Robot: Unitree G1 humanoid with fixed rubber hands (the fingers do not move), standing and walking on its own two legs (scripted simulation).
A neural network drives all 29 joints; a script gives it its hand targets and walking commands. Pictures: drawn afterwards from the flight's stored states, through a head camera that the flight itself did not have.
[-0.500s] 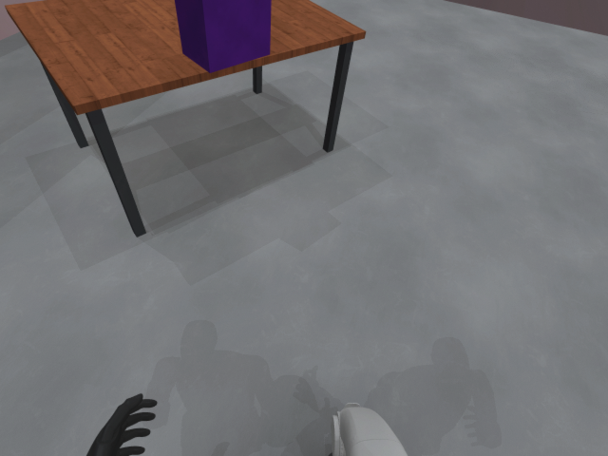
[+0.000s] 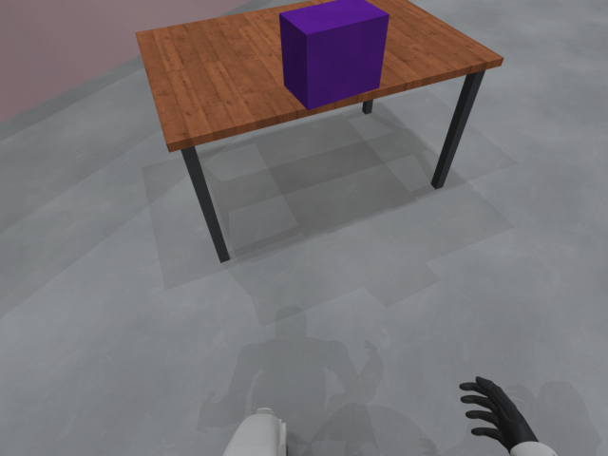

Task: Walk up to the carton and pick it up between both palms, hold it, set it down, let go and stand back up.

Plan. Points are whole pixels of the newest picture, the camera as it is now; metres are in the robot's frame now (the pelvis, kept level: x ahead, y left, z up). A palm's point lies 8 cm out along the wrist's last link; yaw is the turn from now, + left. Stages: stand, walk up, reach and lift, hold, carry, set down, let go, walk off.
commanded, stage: walk up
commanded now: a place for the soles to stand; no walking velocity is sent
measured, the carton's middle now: (332, 52) +1.14 +0.01 -0.03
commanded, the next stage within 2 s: none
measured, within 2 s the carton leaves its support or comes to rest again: neither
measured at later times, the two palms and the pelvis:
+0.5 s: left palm (188, 288) +0.38 +0.25 -0.08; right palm (525, 437) +0.18 -0.26 -0.09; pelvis +0.20 +0.02 +0.00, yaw -5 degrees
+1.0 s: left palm (164, 265) +0.45 +0.33 -0.12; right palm (449, 240) +0.51 -0.22 -0.09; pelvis +0.39 +0.04 -0.02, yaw -4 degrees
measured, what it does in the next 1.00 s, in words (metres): walks ahead: left foot, then right foot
